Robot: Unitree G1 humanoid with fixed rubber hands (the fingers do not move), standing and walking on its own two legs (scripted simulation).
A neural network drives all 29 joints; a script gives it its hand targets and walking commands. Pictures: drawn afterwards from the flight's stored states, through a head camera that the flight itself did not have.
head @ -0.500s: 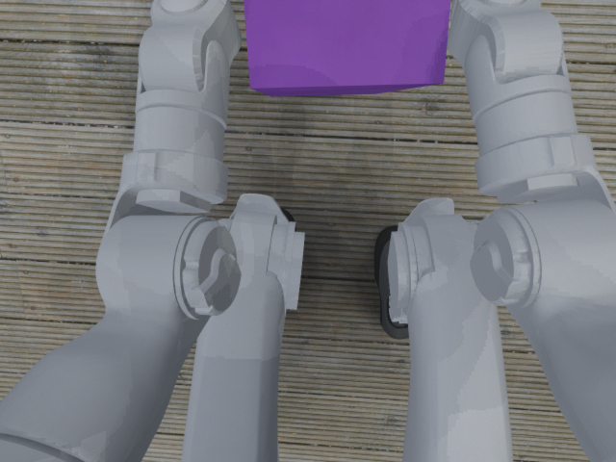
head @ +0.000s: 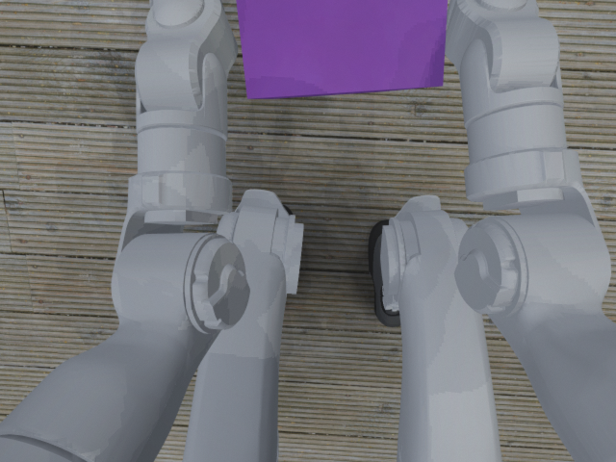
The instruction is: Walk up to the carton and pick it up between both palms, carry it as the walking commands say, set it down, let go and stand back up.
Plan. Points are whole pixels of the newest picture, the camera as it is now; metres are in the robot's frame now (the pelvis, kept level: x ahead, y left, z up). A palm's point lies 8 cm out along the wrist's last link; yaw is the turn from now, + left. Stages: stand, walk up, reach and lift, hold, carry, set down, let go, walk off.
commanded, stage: reach and lift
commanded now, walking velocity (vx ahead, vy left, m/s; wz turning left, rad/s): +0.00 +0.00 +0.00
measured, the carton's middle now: out of the picture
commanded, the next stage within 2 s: none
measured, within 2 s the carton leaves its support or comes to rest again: neither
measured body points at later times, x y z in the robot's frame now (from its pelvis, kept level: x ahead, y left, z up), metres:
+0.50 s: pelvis -0.01 -0.01 +0.05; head +0.33 +0.00 +0.33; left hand +0.54 +0.14 -0.05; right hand +0.54 -0.10 -0.07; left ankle +0.15 +0.12 -0.40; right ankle +0.13 -0.11 -0.40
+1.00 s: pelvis -0.01 +0.00 +0.10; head +0.30 +0.01 +0.41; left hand +0.51 +0.14 +0.02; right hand +0.52 -0.10 +0.00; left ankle +0.15 +0.12 -0.40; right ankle +0.13 -0.11 -0.40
